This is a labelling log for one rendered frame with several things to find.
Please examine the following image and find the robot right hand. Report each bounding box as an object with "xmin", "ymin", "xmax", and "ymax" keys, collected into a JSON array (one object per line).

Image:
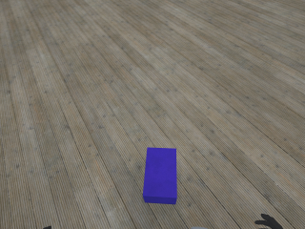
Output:
[{"xmin": 254, "ymin": 214, "xmax": 283, "ymax": 229}]

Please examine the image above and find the carton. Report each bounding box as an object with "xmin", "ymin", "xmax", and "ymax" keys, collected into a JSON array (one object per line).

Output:
[{"xmin": 143, "ymin": 147, "xmax": 177, "ymax": 205}]

